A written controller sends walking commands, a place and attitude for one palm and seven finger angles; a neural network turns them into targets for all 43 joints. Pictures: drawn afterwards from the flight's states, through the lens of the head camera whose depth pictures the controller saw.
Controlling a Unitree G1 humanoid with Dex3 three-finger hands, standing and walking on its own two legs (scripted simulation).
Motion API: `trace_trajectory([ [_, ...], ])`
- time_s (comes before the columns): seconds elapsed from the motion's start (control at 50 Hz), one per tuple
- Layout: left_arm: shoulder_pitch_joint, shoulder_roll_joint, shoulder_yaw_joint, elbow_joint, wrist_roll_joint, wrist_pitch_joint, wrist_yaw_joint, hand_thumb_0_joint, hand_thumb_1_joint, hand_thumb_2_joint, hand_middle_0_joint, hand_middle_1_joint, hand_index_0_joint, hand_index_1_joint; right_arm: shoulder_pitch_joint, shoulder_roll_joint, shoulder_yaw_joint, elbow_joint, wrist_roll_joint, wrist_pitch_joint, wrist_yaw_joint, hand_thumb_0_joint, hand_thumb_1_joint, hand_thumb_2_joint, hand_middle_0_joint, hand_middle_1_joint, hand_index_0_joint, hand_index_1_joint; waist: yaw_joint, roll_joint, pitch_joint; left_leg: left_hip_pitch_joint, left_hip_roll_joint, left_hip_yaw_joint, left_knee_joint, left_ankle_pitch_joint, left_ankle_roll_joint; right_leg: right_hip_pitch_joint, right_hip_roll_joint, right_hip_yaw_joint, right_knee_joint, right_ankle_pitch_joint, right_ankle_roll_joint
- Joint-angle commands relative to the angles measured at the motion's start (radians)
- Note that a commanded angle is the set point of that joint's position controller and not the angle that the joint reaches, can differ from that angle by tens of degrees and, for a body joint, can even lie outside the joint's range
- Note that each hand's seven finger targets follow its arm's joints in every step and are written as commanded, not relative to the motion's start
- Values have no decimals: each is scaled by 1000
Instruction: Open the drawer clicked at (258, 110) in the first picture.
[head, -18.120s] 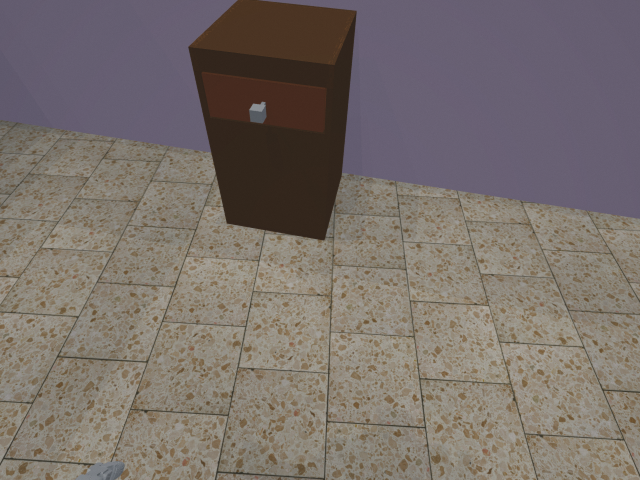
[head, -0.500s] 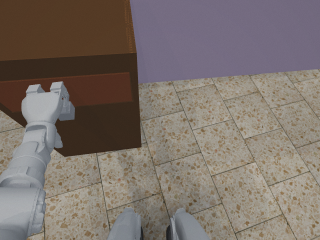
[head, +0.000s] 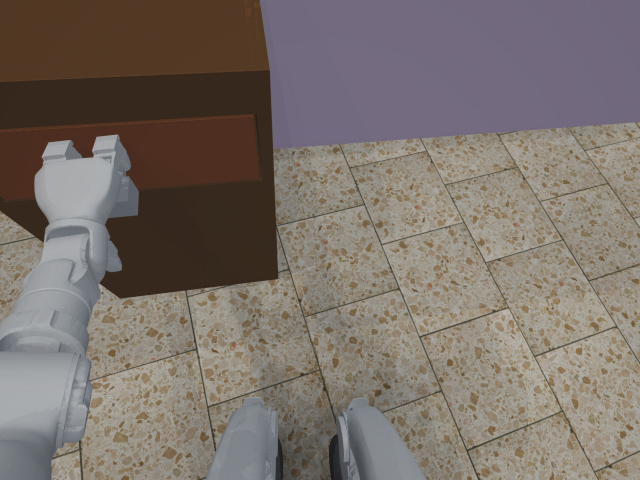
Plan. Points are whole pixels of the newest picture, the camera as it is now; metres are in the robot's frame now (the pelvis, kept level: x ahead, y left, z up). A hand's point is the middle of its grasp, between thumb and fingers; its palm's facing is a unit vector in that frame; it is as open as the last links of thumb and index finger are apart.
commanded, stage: lower the fingers behind the handle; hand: left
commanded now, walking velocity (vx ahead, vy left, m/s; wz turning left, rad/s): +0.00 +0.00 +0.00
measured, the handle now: (119, 185) +0.51 +0.27 -0.05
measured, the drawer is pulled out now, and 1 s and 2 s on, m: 0.00 0.00 0.00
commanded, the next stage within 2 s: lift the fingers back up to retry in 0.52 s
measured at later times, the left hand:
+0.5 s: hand (101, 207) +0.46 +0.28 -0.04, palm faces -0.01 -0.01 -1.00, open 13.7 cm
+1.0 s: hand (92, 202) +0.46 +0.28 -0.01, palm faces -0.03 -0.03 -1.00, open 13.8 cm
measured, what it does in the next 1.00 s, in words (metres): stands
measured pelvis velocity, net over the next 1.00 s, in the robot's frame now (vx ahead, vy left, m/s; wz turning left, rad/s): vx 0.00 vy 0.00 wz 0.01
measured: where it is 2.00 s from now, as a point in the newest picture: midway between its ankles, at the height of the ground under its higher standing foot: outside the picture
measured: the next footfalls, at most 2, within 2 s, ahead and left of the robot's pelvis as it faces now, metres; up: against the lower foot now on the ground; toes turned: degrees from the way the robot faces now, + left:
none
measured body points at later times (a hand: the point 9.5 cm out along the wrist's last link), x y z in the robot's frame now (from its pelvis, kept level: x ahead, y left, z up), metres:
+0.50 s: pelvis -0.02 -0.01 -0.02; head +0.14 +0.01 +0.40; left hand +0.46 +0.28 +0.02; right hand +0.03 -0.28 -0.14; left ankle +0.03 +0.08 -0.62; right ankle +0.02 -0.12 -0.62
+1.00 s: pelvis +0.00 +0.00 +0.02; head +0.15 +0.02 +0.44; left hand +0.45 +0.28 +0.04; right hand +0.04 -0.27 -0.11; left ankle +0.03 +0.08 -0.62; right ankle +0.02 -0.12 -0.62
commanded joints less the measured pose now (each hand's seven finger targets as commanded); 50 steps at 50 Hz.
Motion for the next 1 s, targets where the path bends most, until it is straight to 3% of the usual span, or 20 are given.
trace_trajectory([
  [0.0, -239, 244, 39, -54, -5, 24, -29, 0, -500, 300, -300, -1200, -300, -1200, 152, -194, -59, -58, 1, -15, -23, 0, -900, -900, 200, 300, 200, 300, -12, 42, -401, 381, 23, -47, -135, 290, -11, 124, -4, -10, -136, 191, -32],
  [0.12, -239, 242, 26, -44, -1, 7, -47, 0, -500, 300, -300, -1200, -300, -1200, 149, -193, -52, -73, 5, -23, -26, 0, -900, -900, 200, 300, 200, 300, -15, 35, -373, 297, 17, -37, -106, 221, -7, 91, -5, -2, -116, 147, -31],
  [0.18, -262, 290, 53, -85, 4, 3, -47, 0, -500, 300, -300, -1200, -300, -1200, 151, -197, -52, -78, 7, -23, -29, 0, -900, -900, 200, 300, 200, 300, -3, 64, -415, 313, 19, -41, -104, 227, -10, 93, -5, -2, -103, 145, -33],
  [0.2, -252, 254, 29, -68, -3, 10, -48, 0, -500, 300, -300, -1200, -300, -1200, 151, -195, -54, -77, 9, -24, -28, 0, -900, -900, 200, 300, 200, 300, -14, 49, -405, 309, 17, -37, -100, 214, -7, 88, -5, -1, -111, 138, -30],
  [0.26, -283, 290, 44, -64, -17, 18, -54, 0, -500, 300, -300, -1200, -300, -1200, 153, -196, -47, -75, 12, -30, -34, 0, -900, -900, 200, 300, 200, 300, -23, 21, -395, 258, 15, -31, -95, 179, 0, 111, -6, 5, -114, 124, -26],
  [0.28, -287, 319, 57, -70, -12, 16, -57, 0, -500, 300, -300, -1200, -300, -1200, 153, -199, -45, -77, 14, -31, -35, 0, -900, -900, 200, 300, 200, 300, -11, 38, -412, 252, 11, -29, -95, 173, -2, 117, -7, 8, -111, 117, -25],
  [0.32, -281, 292, 37, -72, -13, 20, -61, 0, -500, 300, -300, -1200, -300, -1200, 154, -196, -46, -80, 17, -33, -36, 0, -900, -900, 200, 300, 200, 300, -16, 41, -411, 266, 10, -30, -98, 168, -2, 108, -6, 6, -117, 108, -26],
  [0.38, -294, 302, 35, -57, -16, 25, -70, 0, -500, 300, -300, -1200, -300, -1200, 156, -197, -42, -76, 19, -36, -39, 0, -900, -900, 200, 300, 200, 300, -26, 35, -395, 255, 12, -32, -96, 162, 0, 96, -7, 5, -116, 104, -24],
  [0.42, -288, 320, 46, -48, -17, 26, -76, 0, -500, 300, -300, -1200, -300, -1200, 156, -198, -39, -76, 20, -38, -42, 0, -900, -900, 200, 300, 200, 300, -22, 19, -389, 232, 10, -27, -92, 148, 3, 108, -6, 10, -120, 98, -23],
  [0.48, -310, 309, 30, -66, -13, 19, -84, 0, -500, 300, -300, -1200, -300, -1200, 161, -196, -39, -77, 20, -41, -43, 0, -900, -900, 200, 300, 200, 300, -23, 62, -404, 255, 11, -29, -95, 159, -1, 95, -8, 5, -114, 104, -26],
  [0.5, -295, 317, 41, -58, -12, 20, -84, 0, -500, 300, -300, -1200, -300, -1200, 163, -198, -40, -76, 19, -40, -43, 0, -900, -900, 200, 300, 200, 300, -16, 50, -400, 257, 12, -33, -95, 163, -1, 93, -6, 3, -111, 103, -28],
  [0.54, -303, 286, 17, -65, -16, 18, -88, 0, -500, 300, -300, -1200, -300, -1200, 163, -193, -40, -77, 20, -42, -44, 0, -900, -900, 200, 300, 200, 300, -29, 38, -394, 251, 13, -29, -93, 163, 2, 96, -6, 5, -118, 108, -25],
  [0.6, -283, 281, 19, -57, -19, 16, -92, 0, -500, 300, -300, -1200, -300, -1200, 167, -193, -42, -77, 20, -42, -43, 0, -900, -900, 200, 300, 200, 300, -23, 42, -398, 256, 12, -27, -90, 173, 2, 100, -6, 6, -118, 117, -26],
  [0.62, -303, 318, 43, -95, -19, 12, -91, 0, -500, 300, -300, -1200, -300, -1200, 167, -196, -41, -79, 20, -40, -45, 0, -900, -900, 200, 300, 200, 300, -17, 37, -420, 262, 14, -29, -97, 179, 1, 119, -7, 9, -119, 122, -25],
  [0.66, -339, 310, 37, -154, -27, 6, -92, 0, -500, 300, -300, -1200, -300, -1200, 170, -193, -46, -81, 21, -40, -45, 0, -900, -900, 200, 300, 200, 300, -16, 90, -459, 332, 17, -33, -117, 216, -2, 130, -7, 5, -128, 145, -28],
  [0.68, -329, 344, 65, -180, -25, 3, -89, 0, -500, 300, -300, -1200, -300, -1200, 172, -197, -48, -81, 22, -37, -48, 0, -900, -900, 200, 300, 200, 300, -3, 92, -488, 363, 18, -37, -125, 235, -5, 143, -7, 5, -131, 153, -27],
  [0.76, -314, 329, 76, -275, -49, -16, -85, 0, -500, 300, -300, -1200, -300, -1200, 166, -188, -55, -81, 22, -34, -51, 0, -900, -900, 200, 300, 200, 300, 10, 108, -538, 476, 26, -48, -166, 313, -9, 194, -5, 0, -160, 202, -29],
  [0.88, -347, 323, 90, -329, -42, -48, -27, 0, -500, 300, -300, -1200, -300, -1200, 162, -184, -68, -47, 17, -38, -55, 0, -900, -900, 200, 300, 200, 300, 2, 129, -505, 573, 33, -59, -215, 373, -16, 200, -5, -4, -209, 224, -30],
  [0.94, -318, 312, 90, -285, -40, -24, -4, 0, -500, 300, -300, -1200, -300, -1200, 160, -184, -69, -36, 14, -33, -48, 0, -900, -900, 200, 300, 200, 300, 8, 125, -463, 583, 28, -49, -238, 390, -19, 234, -4, -7, -235, 241, -33],
  [0.98, -314, 269, 58, -270, -39, -4, -5, 0, -500, 300, -300, -1200, -300, -1200, 164, -180, -72, -39, 16, -29, -43, 0, -900, -900, 200, 300, 200, 300, -1, 125, -475, 623, 28, -45, -256, 437, -20, 258, -2, -8, -253, 279, -31],
])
